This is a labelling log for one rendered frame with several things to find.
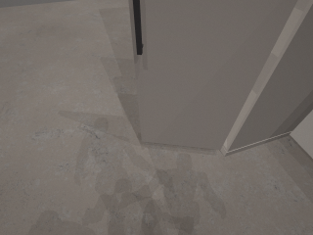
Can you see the fridge door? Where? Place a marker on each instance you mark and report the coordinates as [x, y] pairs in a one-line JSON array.
[[200, 60]]

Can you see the handle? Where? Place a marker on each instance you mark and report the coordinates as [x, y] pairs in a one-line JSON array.
[[138, 27]]

